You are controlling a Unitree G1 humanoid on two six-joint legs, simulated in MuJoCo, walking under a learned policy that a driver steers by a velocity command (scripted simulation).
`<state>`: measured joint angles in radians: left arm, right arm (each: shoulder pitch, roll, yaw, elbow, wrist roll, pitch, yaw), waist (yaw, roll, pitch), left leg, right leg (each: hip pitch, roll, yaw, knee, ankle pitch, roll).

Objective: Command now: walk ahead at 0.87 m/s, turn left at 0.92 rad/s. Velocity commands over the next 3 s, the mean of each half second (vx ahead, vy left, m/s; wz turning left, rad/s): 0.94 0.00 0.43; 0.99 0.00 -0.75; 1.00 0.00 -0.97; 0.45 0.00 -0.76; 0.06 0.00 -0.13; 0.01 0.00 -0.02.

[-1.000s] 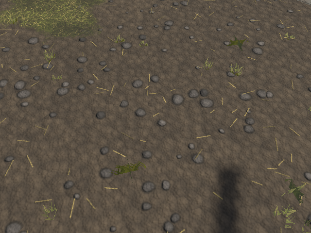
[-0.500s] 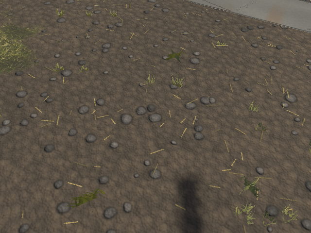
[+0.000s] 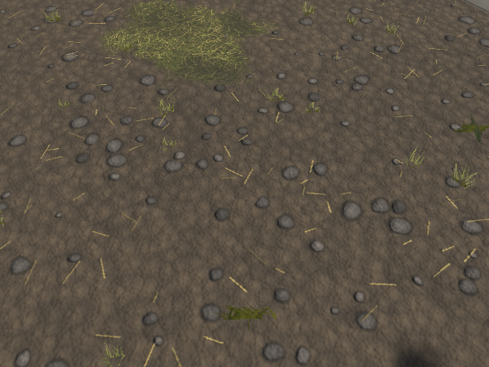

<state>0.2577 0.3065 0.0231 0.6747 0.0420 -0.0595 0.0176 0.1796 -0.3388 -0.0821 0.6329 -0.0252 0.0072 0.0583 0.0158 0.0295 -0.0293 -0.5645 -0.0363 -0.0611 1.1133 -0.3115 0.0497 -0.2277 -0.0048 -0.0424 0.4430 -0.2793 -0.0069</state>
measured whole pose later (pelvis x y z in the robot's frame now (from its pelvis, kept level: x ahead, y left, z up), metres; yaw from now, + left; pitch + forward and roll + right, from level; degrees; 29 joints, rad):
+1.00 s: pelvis +0.82 +0.18 -0.01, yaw -12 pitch +0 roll -1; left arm 0.48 0.30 0.07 0.91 0.01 -0.04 -0.01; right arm 0.02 -0.20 0.05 0.61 -0.07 -0.08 0.01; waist 0.07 0.00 0.03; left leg -0.65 0.13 -0.14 1.16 -0.28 -0.06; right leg -0.16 0.24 0.05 0.45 -0.27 -0.20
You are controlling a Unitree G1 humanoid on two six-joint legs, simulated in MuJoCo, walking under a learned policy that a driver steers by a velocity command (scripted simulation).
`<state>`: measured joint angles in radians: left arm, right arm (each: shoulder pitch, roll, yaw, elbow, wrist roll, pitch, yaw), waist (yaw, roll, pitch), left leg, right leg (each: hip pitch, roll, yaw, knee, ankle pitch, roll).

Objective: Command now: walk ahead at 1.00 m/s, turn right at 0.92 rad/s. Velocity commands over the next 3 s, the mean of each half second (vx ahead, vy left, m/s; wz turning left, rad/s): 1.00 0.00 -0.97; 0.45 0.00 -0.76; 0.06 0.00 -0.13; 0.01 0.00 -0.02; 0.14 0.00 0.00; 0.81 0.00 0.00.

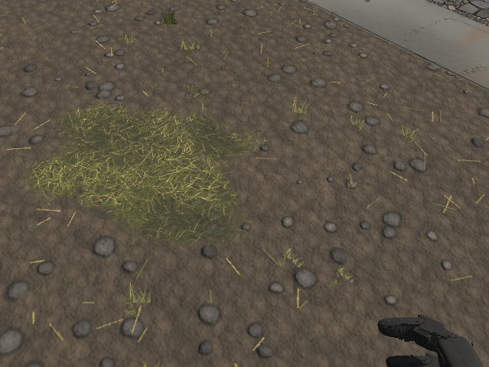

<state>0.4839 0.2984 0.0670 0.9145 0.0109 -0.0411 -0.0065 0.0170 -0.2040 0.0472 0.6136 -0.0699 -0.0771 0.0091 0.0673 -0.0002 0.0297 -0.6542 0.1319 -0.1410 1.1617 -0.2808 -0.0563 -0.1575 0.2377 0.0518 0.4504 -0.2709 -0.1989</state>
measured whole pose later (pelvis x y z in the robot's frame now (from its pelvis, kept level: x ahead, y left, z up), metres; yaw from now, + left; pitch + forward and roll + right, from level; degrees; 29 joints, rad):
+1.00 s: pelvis +0.72 -0.10 +0.01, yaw -51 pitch +1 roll -1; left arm 0.30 0.28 0.05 0.80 0.01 -0.01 0.00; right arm 0.12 -0.26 -0.01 0.65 -0.02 0.01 -0.02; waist 0.06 0.04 0.10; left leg -0.64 0.09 -0.05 0.83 -0.14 -0.02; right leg -0.21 0.22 0.10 0.43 -0.21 -0.14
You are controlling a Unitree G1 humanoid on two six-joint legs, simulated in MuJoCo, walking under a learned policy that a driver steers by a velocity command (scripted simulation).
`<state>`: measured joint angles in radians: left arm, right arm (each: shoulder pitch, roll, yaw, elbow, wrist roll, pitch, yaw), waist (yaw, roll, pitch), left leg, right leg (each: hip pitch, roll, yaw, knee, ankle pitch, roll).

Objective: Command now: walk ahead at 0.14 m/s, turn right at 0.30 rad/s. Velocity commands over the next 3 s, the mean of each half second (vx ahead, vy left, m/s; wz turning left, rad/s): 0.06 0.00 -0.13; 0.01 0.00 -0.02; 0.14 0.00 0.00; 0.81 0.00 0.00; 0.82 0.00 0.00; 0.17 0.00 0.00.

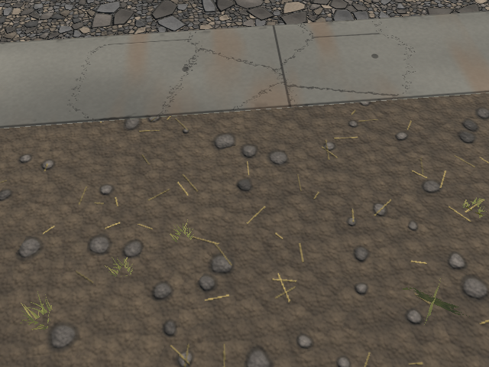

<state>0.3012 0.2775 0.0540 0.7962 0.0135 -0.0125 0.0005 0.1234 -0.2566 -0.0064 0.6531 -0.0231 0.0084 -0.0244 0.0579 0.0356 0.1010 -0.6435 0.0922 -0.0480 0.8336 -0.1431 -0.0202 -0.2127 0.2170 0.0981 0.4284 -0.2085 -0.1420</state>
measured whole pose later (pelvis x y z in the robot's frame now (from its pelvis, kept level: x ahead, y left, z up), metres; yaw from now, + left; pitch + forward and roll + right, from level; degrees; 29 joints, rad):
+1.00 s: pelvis +0.08 +0.03 +0.01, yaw -2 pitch -1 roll +0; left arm 0.27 0.20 0.01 1.09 0.01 0.00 0.04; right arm 0.24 -0.22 -0.02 1.02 -0.01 0.01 -0.02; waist -0.02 0.01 0.03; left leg -0.23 -0.01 0.02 0.40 -0.15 0.02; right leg -0.08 0.05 0.06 0.39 -0.29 -0.03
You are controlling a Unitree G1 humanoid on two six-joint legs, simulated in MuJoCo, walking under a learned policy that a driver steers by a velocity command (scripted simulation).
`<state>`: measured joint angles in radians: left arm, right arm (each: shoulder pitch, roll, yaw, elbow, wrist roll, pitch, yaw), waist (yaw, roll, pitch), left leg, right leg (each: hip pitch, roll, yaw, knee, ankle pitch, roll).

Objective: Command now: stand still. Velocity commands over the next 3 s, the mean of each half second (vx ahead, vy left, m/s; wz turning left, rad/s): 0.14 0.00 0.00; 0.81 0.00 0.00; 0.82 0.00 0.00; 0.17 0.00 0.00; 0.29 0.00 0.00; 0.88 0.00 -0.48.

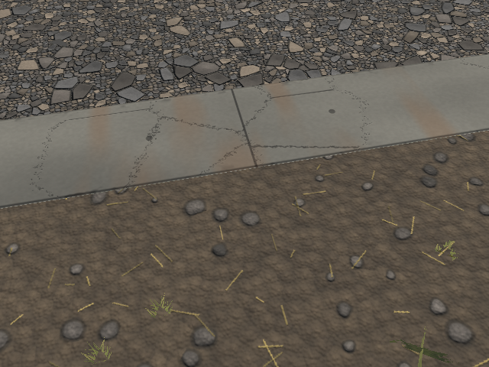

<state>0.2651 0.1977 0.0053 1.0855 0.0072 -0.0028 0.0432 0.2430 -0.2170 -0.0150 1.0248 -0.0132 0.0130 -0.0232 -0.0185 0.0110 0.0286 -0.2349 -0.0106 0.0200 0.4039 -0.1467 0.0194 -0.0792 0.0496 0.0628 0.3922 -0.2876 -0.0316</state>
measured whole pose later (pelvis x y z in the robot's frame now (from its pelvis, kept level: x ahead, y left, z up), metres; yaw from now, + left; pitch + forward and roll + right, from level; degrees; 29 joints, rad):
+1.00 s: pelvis +0.35 +0.07 -0.02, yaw +1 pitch +3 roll +0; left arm -0.07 0.21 0.03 0.81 0.02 -0.05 -0.06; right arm 0.54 -0.16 -0.02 1.07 -0.01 -0.12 0.00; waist -0.08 0.00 0.02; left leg 0.29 -0.05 0.05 -0.02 -0.32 0.05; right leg -0.74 -0.07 -0.11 0.65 0.03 -0.10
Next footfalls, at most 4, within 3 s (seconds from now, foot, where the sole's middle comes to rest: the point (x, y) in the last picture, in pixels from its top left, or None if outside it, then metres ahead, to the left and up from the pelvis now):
0.60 left None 0.17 0.15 -0.78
1.08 right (261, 327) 0.63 -0.02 -0.78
1.50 left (214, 210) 1.07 0.13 -0.78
1.92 right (274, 212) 1.05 -0.08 -0.78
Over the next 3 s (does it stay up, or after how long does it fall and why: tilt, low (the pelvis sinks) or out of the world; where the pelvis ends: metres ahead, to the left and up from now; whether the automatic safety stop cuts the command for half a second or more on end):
stays up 1.39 0.02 -0.05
